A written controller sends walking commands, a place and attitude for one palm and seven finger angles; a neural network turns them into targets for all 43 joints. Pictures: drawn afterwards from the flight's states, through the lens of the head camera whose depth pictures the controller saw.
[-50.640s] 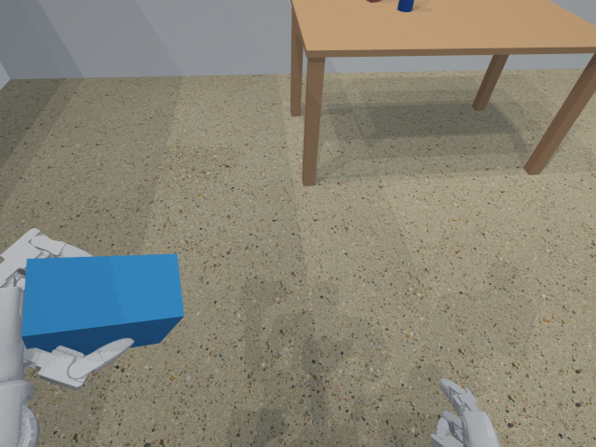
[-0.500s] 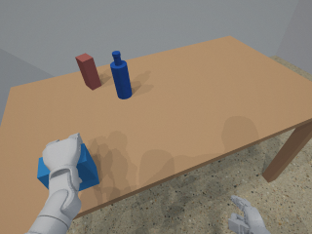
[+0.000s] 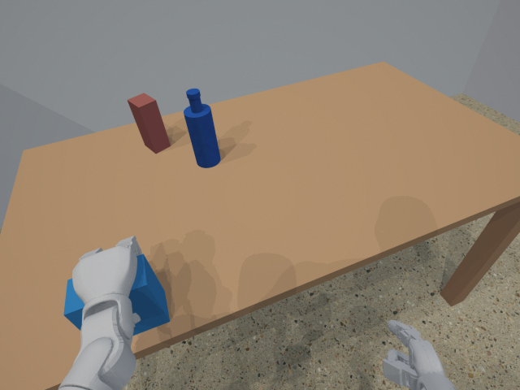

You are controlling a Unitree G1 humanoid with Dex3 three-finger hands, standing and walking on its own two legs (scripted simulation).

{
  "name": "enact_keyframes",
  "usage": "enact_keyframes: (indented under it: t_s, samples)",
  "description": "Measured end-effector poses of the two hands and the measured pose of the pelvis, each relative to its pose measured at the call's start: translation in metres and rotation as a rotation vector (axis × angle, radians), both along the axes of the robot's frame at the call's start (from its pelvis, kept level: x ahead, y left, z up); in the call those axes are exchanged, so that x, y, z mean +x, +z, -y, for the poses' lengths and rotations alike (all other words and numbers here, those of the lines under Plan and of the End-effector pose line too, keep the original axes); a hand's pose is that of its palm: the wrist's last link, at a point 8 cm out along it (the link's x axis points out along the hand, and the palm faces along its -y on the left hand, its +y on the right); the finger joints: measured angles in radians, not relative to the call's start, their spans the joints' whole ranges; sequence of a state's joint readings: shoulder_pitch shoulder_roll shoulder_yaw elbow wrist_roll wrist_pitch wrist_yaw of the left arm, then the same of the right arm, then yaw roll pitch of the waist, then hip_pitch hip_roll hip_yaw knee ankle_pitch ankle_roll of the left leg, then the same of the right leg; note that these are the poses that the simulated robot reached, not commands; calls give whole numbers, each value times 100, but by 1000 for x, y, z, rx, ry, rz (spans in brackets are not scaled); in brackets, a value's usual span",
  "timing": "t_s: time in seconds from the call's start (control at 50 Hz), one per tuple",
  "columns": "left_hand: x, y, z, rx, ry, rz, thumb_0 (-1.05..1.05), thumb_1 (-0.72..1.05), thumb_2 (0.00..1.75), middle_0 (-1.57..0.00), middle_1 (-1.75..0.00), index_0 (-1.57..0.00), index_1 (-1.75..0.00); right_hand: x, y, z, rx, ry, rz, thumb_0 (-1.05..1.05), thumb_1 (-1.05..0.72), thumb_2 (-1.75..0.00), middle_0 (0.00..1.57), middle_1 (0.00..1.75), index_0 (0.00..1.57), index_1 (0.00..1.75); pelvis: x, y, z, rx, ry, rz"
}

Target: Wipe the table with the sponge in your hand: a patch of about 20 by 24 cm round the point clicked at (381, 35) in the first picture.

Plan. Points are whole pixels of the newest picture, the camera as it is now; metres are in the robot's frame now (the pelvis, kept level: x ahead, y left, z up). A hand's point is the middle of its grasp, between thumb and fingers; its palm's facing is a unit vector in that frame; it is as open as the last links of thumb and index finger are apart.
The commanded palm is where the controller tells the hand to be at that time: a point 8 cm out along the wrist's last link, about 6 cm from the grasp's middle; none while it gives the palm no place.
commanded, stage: slide across to the third lane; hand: left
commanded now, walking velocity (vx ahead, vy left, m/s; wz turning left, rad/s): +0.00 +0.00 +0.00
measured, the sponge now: (126, 308) +0.25 +0.28 -0.03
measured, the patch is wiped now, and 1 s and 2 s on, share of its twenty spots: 0.75 0.80 0.85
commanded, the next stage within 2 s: wipe forward along the third lane in 0.78 s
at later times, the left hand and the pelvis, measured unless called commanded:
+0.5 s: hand (136, 284) +0.26 +0.24 +0.03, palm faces -0.01 -0.04 -1.00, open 10.6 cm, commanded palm +0.24 +0.20 +0.07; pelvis -0.01 +0.00 +0.00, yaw +2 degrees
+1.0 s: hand (162, 277) +0.28 +0.21 +0.03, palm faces -0.03 -0.06 -1.00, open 10.6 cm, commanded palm +0.26 +0.19 +0.07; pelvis -0.03 -0.02 +0.00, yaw +1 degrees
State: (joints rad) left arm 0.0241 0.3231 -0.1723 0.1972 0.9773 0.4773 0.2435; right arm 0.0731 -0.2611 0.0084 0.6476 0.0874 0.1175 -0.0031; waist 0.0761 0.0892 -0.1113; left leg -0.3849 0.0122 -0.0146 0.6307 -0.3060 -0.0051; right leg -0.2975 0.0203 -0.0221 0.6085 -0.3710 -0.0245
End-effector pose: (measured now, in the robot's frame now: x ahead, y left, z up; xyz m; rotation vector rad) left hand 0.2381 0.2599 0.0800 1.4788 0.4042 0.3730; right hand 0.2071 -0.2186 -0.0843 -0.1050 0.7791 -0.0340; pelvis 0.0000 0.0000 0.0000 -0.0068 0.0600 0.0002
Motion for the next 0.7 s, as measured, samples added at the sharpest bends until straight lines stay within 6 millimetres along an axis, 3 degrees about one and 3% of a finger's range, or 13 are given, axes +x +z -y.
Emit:
enact_keyframes:
  t_s: [0.2, 0.42, 0.56, 0.7]
  samples:
    - [1, 2, 2, -4, -3, -10, 0, -51, 105, -63, -136, -63, -137, 3, 3, -5, 1, 10, 20, 1, -91, -90, 20, 30, 20, 30, -3, 0, -3, -3, 11, 10]
    - [5, 2, 13, 13, -36, -17, 0, -52, 106, -64, -135, -65, -135, 5, -1, -24, 33, 57, 26, 1, -91, -90, 20, 30, 19, 30, -10, -1, -5, -3, 28, 15]
    - [9, 4, 32, 17, -74, 6, -1, -52, 106, -64, -135, -65, -135, 3, -3, -33, 62, 86, 26, 1, -91, -90, 20, 30, 20, 30, -16, -2, -4, -2, 36, 18]
    - [16, 4, 51, 18, -89, 13, -1, -52, 106, -65, -135, -65, -135, -3, -2, -29, 71, 88, 23, 1, -91, -90, 20, 30, 20, 30, -22, -3, 2, 2, 35, 27]
